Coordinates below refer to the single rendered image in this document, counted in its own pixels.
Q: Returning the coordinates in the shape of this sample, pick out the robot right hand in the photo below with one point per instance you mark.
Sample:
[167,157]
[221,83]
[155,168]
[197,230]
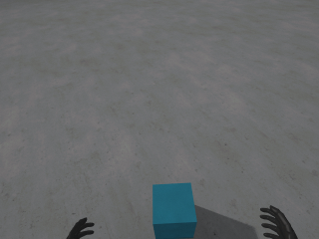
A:
[283,227]

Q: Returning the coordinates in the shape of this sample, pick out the carton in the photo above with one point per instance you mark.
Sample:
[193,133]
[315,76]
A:
[174,214]

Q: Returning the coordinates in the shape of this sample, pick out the robot left hand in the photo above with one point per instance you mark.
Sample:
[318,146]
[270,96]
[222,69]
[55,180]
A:
[76,233]

